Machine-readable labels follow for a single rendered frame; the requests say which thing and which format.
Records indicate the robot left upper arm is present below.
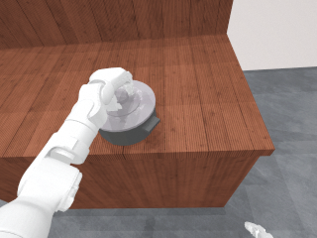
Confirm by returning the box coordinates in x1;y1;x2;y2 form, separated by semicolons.
0;155;82;238

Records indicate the robot right hand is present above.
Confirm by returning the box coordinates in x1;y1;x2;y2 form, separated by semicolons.
245;221;273;238

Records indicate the robot left forearm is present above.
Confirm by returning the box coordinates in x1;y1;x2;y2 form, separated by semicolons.
17;77;115;196

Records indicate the robot left hand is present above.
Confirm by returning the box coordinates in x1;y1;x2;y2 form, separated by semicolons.
89;67;135;112

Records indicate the table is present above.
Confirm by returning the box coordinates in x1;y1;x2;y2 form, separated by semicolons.
0;0;275;209

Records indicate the pot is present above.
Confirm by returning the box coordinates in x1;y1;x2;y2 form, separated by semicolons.
98;108;160;146

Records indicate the knob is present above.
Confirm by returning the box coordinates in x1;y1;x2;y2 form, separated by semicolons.
114;89;129;105

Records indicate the lid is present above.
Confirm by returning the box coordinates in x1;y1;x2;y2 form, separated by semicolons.
100;80;156;132

